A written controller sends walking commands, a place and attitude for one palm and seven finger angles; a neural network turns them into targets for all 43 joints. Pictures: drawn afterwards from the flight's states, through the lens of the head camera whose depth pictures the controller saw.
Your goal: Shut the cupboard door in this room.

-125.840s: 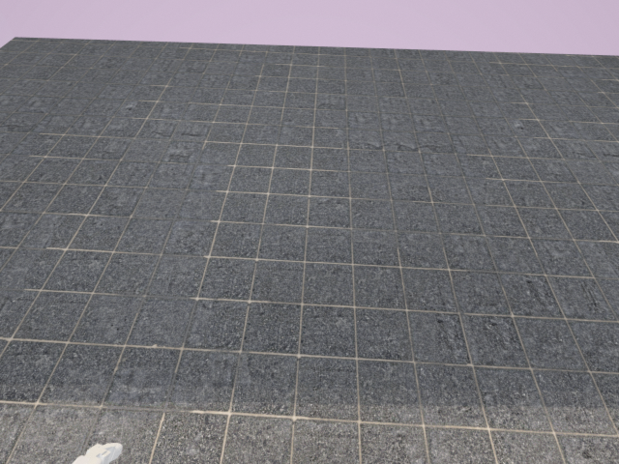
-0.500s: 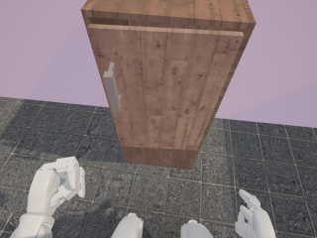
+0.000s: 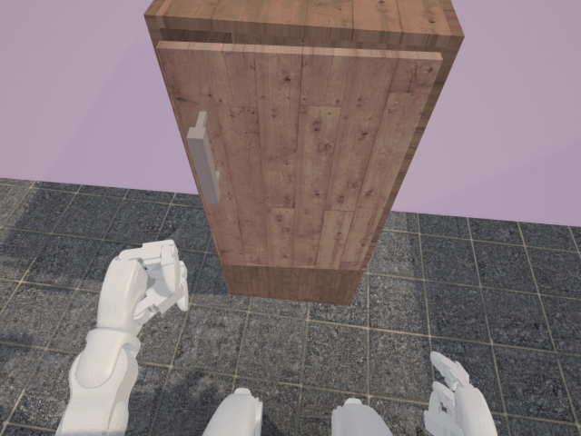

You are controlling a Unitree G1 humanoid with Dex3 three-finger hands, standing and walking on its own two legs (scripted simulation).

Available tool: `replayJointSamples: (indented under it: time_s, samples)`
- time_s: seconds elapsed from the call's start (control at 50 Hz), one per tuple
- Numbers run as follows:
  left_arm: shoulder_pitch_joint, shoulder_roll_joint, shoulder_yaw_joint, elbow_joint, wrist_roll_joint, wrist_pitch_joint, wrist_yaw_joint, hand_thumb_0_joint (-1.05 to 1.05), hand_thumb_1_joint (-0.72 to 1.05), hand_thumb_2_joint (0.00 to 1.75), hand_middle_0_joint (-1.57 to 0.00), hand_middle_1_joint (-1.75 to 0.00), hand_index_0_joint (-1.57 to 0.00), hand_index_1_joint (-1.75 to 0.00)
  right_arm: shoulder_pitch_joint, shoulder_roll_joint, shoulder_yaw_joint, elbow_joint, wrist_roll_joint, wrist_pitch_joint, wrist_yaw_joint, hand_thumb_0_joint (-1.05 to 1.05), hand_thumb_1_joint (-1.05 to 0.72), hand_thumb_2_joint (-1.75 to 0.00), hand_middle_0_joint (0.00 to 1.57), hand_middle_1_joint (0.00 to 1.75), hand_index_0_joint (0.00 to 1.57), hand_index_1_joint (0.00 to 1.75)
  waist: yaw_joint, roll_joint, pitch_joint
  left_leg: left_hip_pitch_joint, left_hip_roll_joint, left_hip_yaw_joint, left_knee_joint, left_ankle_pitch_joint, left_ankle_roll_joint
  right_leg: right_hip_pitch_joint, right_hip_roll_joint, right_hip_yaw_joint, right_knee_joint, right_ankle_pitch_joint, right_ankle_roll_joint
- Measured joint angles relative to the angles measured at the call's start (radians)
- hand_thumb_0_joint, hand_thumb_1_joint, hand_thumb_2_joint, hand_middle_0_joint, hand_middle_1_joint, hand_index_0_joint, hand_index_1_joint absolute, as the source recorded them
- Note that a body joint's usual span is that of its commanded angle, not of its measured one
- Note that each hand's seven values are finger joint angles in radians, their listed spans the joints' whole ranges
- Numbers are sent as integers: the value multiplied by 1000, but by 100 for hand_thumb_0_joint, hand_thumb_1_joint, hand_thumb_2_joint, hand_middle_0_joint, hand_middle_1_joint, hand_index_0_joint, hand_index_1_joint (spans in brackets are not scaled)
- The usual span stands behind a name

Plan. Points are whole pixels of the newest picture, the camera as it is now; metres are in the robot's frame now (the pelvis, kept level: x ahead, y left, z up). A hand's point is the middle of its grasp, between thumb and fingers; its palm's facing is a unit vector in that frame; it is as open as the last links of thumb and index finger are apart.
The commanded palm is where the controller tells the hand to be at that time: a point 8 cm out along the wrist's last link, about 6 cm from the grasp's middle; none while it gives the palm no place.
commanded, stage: bring the fist close to the handle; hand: left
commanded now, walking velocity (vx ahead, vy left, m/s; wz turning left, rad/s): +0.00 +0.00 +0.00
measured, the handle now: (207, 159) +0.52 +0.16 +0.05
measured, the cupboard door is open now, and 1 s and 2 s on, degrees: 3 3 0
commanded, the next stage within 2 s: push the door shut along its arc in 1.02 s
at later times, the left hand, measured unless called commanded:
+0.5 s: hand (212, 224) +0.38 +0.13 +0.06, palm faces -0.02 -1.00 -0.02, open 3.1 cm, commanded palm +0.37 +0.18 +0.06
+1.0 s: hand (221, 209) +0.41 +0.12 +0.06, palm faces +0.02 -1.00 -0.03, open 3.1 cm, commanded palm +0.39 +0.18 +0.06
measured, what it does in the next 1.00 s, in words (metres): stands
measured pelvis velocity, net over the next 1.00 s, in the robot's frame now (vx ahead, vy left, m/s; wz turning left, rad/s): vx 0.01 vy -0.01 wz -0.02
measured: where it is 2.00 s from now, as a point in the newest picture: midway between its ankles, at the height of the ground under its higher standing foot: outside the picture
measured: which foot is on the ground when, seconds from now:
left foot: down 0.00-1.00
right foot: down 0.00-1.00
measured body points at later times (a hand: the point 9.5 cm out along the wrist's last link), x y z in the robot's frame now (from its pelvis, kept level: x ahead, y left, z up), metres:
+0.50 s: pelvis +0.01 +0.00 +0.01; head +0.09 +0.00 +0.45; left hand +0.38 +0.19 +0.06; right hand +0.14 -0.25 -0.10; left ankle +0.04 +0.11 -0.64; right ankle +0.02 -0.12 -0.64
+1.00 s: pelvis +0.01 -0.01 +0.01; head +0.10 -0.01 +0.45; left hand +0.41 +0.18 +0.06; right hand +0.09 -0.27 -0.11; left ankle +0.04 +0.11 -0.64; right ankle +0.02 -0.12 -0.64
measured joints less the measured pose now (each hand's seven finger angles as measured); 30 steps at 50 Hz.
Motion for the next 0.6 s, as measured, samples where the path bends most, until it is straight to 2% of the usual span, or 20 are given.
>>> replayJointSamples:
  time_s: [0.46,0.6]
  samples:
    - [-356,-30,12,361,57,-57,83,2,90,90,-130,-150,-130,-150,13,-11,-26,73,-9,58,27,1,-90,-90,20,30,20,30,-24,-8,10,16,0,26,-54,13,3,0,-1,26,-38,14,5]
    - [-478,-32,36,493,79,-78,113,2,90,90,-130,-150,-130,-150,17,-2,-25,86,-14,76,35,1,-90,-90,20,30,20,30,-38,-9,9,6,2,30,-59,19,1,-15,2,30,-39,18,3]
